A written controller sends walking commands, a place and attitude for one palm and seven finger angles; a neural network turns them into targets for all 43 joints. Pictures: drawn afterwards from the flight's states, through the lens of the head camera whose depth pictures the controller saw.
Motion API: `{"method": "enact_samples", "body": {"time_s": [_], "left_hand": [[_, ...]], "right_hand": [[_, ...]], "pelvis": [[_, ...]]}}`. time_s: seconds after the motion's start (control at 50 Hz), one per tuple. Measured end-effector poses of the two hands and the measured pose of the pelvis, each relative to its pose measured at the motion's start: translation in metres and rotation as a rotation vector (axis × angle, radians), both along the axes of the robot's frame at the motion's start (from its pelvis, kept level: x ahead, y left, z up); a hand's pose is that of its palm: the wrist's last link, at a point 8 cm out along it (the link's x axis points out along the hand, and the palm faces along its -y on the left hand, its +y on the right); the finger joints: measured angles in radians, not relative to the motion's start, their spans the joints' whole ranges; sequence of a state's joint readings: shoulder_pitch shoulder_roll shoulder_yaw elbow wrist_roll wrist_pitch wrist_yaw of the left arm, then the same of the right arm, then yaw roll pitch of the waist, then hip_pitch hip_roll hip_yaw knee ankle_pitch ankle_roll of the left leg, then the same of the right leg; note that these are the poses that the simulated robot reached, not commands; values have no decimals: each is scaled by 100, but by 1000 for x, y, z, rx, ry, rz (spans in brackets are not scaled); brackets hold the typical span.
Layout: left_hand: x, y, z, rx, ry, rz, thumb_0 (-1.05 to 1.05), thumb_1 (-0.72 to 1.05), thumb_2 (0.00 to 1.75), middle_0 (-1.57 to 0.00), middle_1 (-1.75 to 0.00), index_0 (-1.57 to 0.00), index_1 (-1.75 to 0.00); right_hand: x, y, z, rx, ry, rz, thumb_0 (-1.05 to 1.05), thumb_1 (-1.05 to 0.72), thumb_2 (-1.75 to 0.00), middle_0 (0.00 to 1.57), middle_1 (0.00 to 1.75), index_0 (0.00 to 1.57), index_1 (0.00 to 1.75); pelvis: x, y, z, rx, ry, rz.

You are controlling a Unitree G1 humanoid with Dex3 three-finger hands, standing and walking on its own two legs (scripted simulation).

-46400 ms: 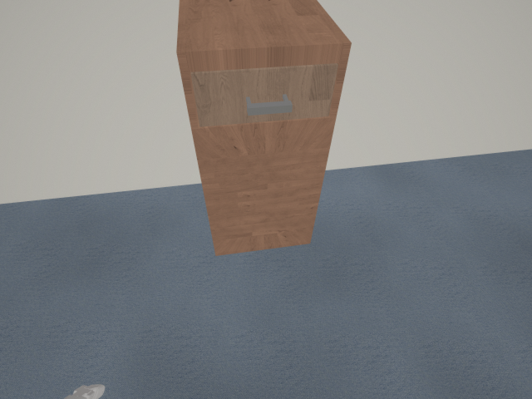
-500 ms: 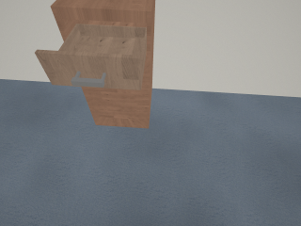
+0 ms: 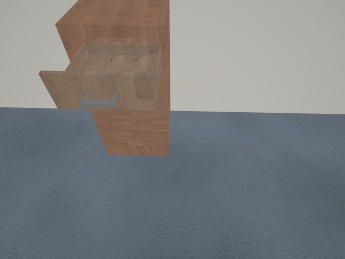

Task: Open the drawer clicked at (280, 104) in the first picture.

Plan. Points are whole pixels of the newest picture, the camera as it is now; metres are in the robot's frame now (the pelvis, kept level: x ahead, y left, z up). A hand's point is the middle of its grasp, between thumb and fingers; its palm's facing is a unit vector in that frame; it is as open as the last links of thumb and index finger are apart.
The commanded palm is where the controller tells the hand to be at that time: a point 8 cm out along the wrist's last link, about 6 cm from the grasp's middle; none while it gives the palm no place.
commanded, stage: let the arm hang, fingers relaxed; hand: left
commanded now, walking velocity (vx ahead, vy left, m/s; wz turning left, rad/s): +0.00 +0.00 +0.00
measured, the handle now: (99, 99) +0.61 +0.29 -0.01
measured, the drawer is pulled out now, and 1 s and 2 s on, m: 0.26 0.26 0.26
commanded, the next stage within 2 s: look to check the result in 0.10 s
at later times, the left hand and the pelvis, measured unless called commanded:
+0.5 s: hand out of the picture +0.00 +0.15 -0.17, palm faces +0.05 -0.98 -0.19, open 7.4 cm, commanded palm none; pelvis +0.01 -0.01 +0.00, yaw +0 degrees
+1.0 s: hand out of the picture +0.02 +0.14 -0.17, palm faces +0.05 -0.98 -0.20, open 7.4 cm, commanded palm none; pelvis +0.03 -0.03 +0.00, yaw +0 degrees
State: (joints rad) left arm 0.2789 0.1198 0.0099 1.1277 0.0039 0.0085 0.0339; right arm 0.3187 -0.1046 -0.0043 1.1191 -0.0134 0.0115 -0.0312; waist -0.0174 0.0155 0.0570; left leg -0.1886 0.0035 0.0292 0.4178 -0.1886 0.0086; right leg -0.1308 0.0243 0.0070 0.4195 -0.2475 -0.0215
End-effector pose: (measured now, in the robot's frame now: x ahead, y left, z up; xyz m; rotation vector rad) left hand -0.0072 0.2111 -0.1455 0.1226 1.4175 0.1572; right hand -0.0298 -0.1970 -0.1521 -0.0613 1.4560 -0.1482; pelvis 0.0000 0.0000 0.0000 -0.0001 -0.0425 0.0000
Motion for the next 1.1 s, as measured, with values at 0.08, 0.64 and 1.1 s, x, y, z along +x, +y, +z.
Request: {"method": "enact_samples", "body": {"time_s": [0.08, 0.64, 1.1], "left_hand": [[-2, -1, 0, 1, 6, 6, 1, 91, 90, -20, -30, -20, -30], [9, -12, 3, 14, 22, 16, 1, 91, 90, -20, -30, -20, -30], [29, -23, 3, 22, 8, 18, 1, 91, 90, -20, -30, -20, -30]], "right_hand": [[-1, -2, 0, -5, 5, -3, 0, -91, -90, 20, 30, 20, 30], [27, -22, -1, -15, -6, 17, 0, -91, -90, 20, 30, 20, 30], [47, -42, 0, -34, -9, 22, 0, -91, -90, 20, 30, 20, 30]], "pelvis": [[1, -1, 0, 0, 1, 0], [15, -14, 1, 4, 11, 3], [31, -28, 1, 6, 13, 6]]}}
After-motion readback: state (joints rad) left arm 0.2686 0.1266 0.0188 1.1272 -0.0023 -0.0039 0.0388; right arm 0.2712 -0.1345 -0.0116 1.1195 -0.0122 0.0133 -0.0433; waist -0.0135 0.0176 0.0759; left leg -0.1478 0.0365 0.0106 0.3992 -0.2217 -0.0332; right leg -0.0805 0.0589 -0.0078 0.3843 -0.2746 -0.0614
